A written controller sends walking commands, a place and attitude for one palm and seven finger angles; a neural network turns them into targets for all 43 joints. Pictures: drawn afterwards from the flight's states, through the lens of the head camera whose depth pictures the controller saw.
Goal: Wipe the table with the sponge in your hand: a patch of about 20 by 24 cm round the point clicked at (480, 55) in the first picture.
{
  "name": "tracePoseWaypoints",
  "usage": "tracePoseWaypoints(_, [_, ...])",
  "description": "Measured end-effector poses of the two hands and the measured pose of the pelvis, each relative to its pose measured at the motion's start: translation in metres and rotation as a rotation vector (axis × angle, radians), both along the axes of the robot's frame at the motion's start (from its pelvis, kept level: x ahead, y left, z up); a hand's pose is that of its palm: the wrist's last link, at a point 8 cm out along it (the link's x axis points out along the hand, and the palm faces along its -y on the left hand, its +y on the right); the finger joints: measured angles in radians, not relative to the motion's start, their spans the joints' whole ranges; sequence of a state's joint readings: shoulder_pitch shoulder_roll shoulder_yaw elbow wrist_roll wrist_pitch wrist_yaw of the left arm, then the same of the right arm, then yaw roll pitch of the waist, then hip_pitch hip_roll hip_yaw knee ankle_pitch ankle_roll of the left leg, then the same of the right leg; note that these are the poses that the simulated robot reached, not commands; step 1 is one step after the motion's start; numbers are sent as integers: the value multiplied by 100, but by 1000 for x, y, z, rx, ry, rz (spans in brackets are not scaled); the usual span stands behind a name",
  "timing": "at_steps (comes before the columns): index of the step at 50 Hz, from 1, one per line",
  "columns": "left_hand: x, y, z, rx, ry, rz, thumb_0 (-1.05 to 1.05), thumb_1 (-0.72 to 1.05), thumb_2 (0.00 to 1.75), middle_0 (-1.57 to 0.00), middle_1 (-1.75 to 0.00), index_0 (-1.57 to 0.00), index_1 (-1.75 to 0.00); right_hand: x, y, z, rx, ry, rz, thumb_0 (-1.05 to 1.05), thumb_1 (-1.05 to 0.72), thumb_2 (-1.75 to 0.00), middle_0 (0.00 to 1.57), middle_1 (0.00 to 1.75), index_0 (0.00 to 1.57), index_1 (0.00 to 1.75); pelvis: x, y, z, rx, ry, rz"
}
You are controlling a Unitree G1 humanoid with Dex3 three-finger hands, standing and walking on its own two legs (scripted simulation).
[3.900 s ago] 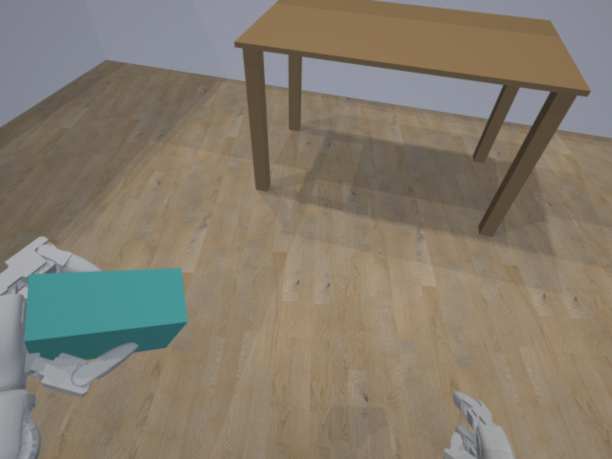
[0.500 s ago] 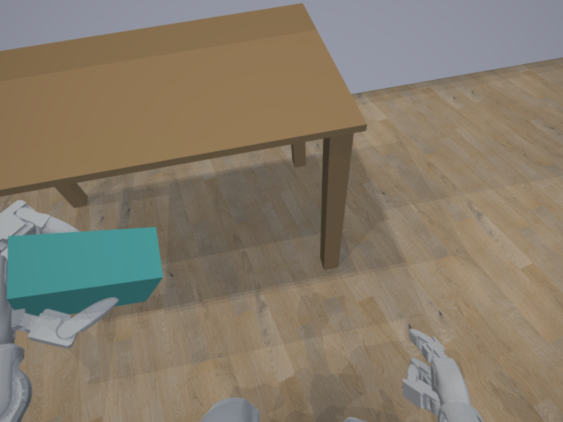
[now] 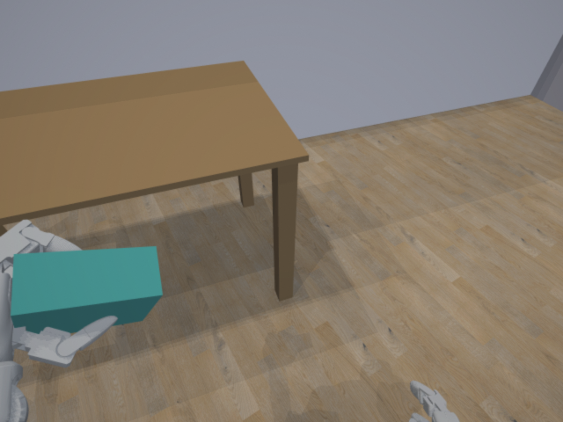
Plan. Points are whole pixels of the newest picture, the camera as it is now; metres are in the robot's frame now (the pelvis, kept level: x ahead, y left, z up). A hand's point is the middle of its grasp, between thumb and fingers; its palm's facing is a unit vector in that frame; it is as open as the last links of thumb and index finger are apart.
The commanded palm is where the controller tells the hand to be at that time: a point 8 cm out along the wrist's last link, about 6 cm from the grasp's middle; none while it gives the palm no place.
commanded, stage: take the last steps up to it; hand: left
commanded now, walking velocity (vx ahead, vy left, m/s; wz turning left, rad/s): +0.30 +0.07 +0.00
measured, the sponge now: (110, 290) +0.22 +0.21 +0.15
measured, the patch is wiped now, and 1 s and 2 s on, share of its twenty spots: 0.00 0.00 0.00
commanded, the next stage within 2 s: come to a stop and stand still in 1.82 s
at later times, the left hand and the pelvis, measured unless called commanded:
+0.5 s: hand (76, 261) +0.24 +0.26 +0.17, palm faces +0.42 -0.81 -0.41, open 10.0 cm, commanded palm +0.19 +0.29 +0.19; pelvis +0.03 +0.01 +0.00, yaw +0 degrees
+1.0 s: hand (136, 192) +0.36 +0.23 +0.17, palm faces +0.35 -0.82 -0.46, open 10.0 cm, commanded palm +0.30 +0.28 +0.19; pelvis +0.14 +0.00 +0.01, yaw +0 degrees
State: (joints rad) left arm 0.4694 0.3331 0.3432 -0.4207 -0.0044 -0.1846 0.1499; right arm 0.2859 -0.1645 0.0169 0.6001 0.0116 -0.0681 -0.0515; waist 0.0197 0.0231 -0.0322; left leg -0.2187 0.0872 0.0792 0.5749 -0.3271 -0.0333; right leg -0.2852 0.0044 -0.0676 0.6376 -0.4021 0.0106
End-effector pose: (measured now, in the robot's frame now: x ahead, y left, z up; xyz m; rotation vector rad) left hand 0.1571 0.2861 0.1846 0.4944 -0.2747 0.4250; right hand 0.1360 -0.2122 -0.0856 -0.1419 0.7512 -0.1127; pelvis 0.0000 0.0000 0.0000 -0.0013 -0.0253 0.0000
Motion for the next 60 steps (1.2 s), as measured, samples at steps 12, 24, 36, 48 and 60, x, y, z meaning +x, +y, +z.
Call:
tracePoseWaypoints(12, [14, -27, 14, 65, 41, -94, 0, -48, 99, -76, -134, -75, -134, -11, -28, -3, -31, 101, -18, 1, -90, -90, 20, 30, 20, 30, -8, -12, 11, 28, 25, 9])
tracePoseWaypoints(24, [40, 10, -4, 6, 5, -38, 0, -48, 99, -76, -134, -75, -134, 29, -22, 11, -110, 18, -59, 1, -90, -90, 19, 30, 20, 30, 24, 11, 3, 22, 4, -1])
tracePoseWaypoints(36, [97, -30, 12, 123, 2, -83, 0, -48, 99, -76, -134, -75, -134, 87, -2, -22, 53, 17, 9, 1, -90, -90, 20, 30, 20, 30, 74, -15, -8, -5, 3, -4])
tracePoseWaypoints(48, [152, -24, 4, 62, 79, -104, 0, -48, 99, -76, -134, -75, -135, 131, -48, 6, -105, 99, -38, 1, -90, -90, 20, 30, 20, 30, 127, -8, 10, 27, 24, -8])
tracePoseWaypoints(60, [225, 24, 9, 34, -59, -97, 0, -48, 99, -76, -135, -74, -135, 207, 6, 21, -72, -30, -69, 1, -91, -90, 19, 30, 20, 30, 189, 26, 3, -10, 10, -31])
